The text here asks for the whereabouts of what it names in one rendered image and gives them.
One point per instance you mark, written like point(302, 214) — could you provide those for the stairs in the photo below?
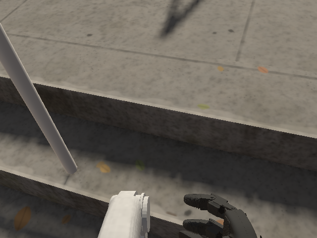
point(123, 146)

